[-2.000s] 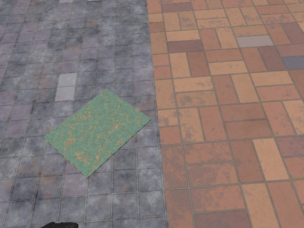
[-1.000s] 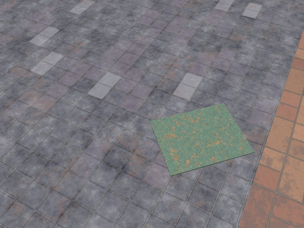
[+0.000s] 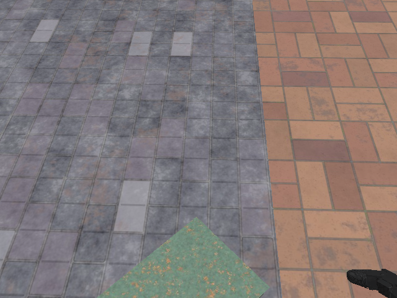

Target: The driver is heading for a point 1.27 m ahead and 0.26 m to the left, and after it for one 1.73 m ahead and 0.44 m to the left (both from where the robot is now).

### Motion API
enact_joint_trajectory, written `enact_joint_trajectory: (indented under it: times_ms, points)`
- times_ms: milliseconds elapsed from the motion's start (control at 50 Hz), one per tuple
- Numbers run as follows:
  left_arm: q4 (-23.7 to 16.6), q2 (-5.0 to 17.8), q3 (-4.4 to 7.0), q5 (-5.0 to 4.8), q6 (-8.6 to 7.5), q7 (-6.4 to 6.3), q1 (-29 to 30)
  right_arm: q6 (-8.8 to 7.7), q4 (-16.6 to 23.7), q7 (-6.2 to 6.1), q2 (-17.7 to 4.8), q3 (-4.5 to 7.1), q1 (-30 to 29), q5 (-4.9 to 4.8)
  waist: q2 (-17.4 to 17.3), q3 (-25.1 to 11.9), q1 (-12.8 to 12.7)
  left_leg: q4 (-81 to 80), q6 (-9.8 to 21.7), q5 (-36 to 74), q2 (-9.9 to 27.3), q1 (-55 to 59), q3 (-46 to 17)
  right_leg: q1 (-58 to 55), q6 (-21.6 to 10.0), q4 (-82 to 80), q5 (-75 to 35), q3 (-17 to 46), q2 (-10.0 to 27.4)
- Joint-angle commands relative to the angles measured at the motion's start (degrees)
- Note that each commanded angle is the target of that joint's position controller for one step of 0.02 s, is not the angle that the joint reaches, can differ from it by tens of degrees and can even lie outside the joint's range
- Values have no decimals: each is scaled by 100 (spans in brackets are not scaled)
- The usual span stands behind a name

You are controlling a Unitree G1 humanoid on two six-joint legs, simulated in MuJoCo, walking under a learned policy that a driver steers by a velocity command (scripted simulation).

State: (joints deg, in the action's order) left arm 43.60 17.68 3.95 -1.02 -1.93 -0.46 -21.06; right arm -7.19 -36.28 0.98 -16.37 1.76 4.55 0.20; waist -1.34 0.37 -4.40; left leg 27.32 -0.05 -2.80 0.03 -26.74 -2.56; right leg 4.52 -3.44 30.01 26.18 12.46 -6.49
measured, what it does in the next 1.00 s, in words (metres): walks ahead, turning left: right foot, then left foot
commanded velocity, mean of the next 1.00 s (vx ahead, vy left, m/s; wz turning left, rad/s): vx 0.50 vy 0.00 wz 0.20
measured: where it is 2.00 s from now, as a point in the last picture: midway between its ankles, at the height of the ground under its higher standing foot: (173, 164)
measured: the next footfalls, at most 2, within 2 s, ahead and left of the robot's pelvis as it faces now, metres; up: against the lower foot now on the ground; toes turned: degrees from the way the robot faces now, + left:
right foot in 0.48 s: +0.41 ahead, -0.14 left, +0.00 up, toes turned +1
left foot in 1.00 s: +0.66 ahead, +0.15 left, +0.00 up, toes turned +20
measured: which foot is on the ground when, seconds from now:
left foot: down 0.00-0.50, up 0.52-0.98, down 1.00-1.00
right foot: down 0.00-0.02, up 0.04-0.46, down 0.48-1.00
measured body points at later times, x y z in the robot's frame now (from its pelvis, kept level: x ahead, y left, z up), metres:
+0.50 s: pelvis +0.27 -0.03 +0.00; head +0.30 -0.04 +0.45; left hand +0.52 +0.19 -0.05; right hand +0.24 -0.31 -0.13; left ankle +0.13 +0.12 -0.72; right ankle +0.37 -0.14 -0.73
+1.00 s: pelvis +0.53 +0.02 -0.01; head +0.56 +0.04 +0.44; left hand +0.46 +0.31 -0.14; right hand +0.81 -0.15 -0.08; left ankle +0.62 +0.13 -0.73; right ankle +0.38 -0.15 -0.72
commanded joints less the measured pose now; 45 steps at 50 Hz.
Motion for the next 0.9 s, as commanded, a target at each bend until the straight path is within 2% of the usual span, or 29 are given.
enact_joint_trajectory:
  times_ms: [20,40,60,80,100,120,140,180,220,280,340,400,420,440,460,480,500,520,540,560,580,600,620,640,700,760,800,860,900]
  points:
    - [-413,4,-90,-39,-135,29,-619,-65,-25,-57,-1603,553,1852,166,-1007,-1900,729,-265,1491,-1039,1939,4411,-2853,2544,69,3212,-1062,-214,110]
    - [-392,284,-85,-102,-182,25,-646,-14,-189,20,-1299,524,2150,-1,-1555,-1861,820,-1010,1709,-2509,2345,4606,-4419,3610,171,4121,650,-215,143]
    - [-436,747,36,-145,-180,25,-54,10,-148,8,-888,401,1856,-70,-811,-980,939,-1130,1465,-3052,2170,3979,-3842,4038,157,4515,256,-104,429]
    - [-559,757,32,-87,-175,19,443,61,-98,-7,-753,343,1534,-28,-368,-485,889,-1170,1288,-2603,1915,3310,-3055,4031,157,4479,-156,-359,654]
    - [-654,674,21,7,-194,34,734,92,-121,-9,-644,293,1316,7,-192,-72,787,-1312,1266,-1951,1660,2685,-2475,3984,162,4127,-456,-486,824]
    - [-662,583,31,41,-198,54,754,85,-133,-17,-549,250,1187,42,-297,57,626,-1445,1205,-1408,1467,2294,-2079,3735,169,3780,-708,-535,1033]
    - [-631,477,12,31,-187,72,665,75,-154,-13,-508,233,1126,46,-430,67,534,-1569,1178,-1052,1315,2051,-1798,3477,197,3552,-830,-620,1111]
    - [-593,280,-43,44,-160,89,620,48,-243,-6,-558,248,1170,-21,-495,24,480,-1730,1265,-419,1219,1880,-1357,3332,276,3121,-966,-800,1160]
    - [-698,159,-108,88,-175,96,954,54,-334,-23,-734,297,1244,-54,-385,88,541,-1867,1339,53,1226,1865,-1043,3400,365,2402,-1349,-896,1217]
    - [-775,38,-177,84,-239,150,1484,121,-457,-48,-884,329,1360,-92,-316,124,716,-1915,1216,288,1074,1831,-533,3060,411,1187,-2287,-1046,1141]
    - [-912,82,-171,38,-296,206,2035,194,-659,-57,-963,341,1751,-159,-301,225,914,-1828,1149,256,1105,1847,-509,2660,442,467,-2779,-1130,948]
    - [-1012,252,-103,7,-376,274,2207,291,-761,-96,-1045,373,1872,-194,-357,276,810,-1544,1029,237,1316,2183,-803,2455,314,-13,-2556,-1000,859]
    - [-991,336,-66,8,-402,281,2109,324,-774,-113,-1094,393,1857,-193,-388,229,709,-1399,970,317,1365,2266,-889,2237,258,-123,-2400,-1003,826]
    - [-921,423,-14,12,-424,272,1842,355,-775,-127,-1122,401,1786,-194,-398,108,503,-1105,882,599,1326,2240,-873,1770,175,-294,-2310,-1073,769]
    - [-744,615,97,36,-429,229,1259,367,-771,-134,-1028,362,1775,-173,-320,-248,202,-437,740,1150,1073,2084,-704,854,41,-437,-2236,-1163,696]
    - [-594,912,215,114,-427,164,393,352,-682,-128,-751,253,1726,-94,-118,-944,-212,858,527,702,752,1406,-467,-556,-223,-247,-2277,-719,1255]
    - [-517,1470,343,229,-365,103,-292,281,-488,-134,-138,68,2182,-23,1217,-1859,-207,2985,113,-1564,-31,-544,67,-2646,-852,-279,-1966,1259,2724]
    - [-442,1246,291,185,-316,130,-435,210,-510,-140,-292,87,2413,-193,1844,-2189,-193,4089,42,-3170,-150,-1434,-389,-2678,-1302,-1045,-828,2835,3146]
    - [-428,835,173,109,-310,129,-129,217,-494,-140,-809,244,1976,-308,1196,-1285,-198,4527,56,-2775,170,-1840,-526,-1992,-1072,-1213,-364,2156,2913]
    - [-434,606,100,84,-312,127,213,241,-418,-140,-842,269,1620,-281,961,-756,-85,4456,73,-2284,392,-1845,-385,-1304,-891,-1329,-547,1379,2682]
    - [-424,413,38,107,-325,142,565,285,-406,-148,-770,278,1460,-219,768,-403,87,4239,47,-1898,548,-1659,-335,-669,-799,-1533,-969,844,2437]
    - [-405,270,6,147,-358,151,803,356,-412,-143,-692,301,1449,-183,851,-177,255,4021,30,-1610,689,-1416,-366,-197,-732,-1733,-1379,378,2246]
    - [-374,261,19,176,-393,149,942,426,-433,-125,-571,290,1538,-192,912,-96,382,3947,5,-1416,750,-1140,-355,130,-709,-1912,-1670,41,2166]
    - [-327,275,44,179,-440,144,997,482,-430,-114,-449,274,1551,-194,832,-46,444,3906,-26,-1289,769,-1055,-326,299,-746,-2038,-2020,-220,2155]
    - [-159,438,121,184,-516,102,986,556,-265,-113,-356,267,1286,-146,525,123,497,3440,-119,-725,796,-1311,-389,332,-815,-2216,-2786,-859,2180]
    - [-41,575,156,169,-481,50,929,510,-120,-17,-259,217,871,-149,435,229,374,2381,-84,168,746,-1236,-217,207,-712,-2269,-3029,-1488,2035]
    - [37,702,185,140,-440,22,786,485,32,69,-186,171,421,-142,348,353,194,1765,-20,514,687,-1130,26,101,-663,-2289,-3045,-1758,2054]
    - [189,861,238,60,-339,11,497,491,294,173,-192,151,-87,-152,283,517,20,1202,135,404,632,-1251,228,-429,-584,-2175,-3164,-1969,2220]
    - [259,953,274,-3,-249,8,406,501,456,231,-267,176,-264,-150,323,534,30,985,287,25,533,-1265,388,-831,-484,-1899,-3687,-2103,2320]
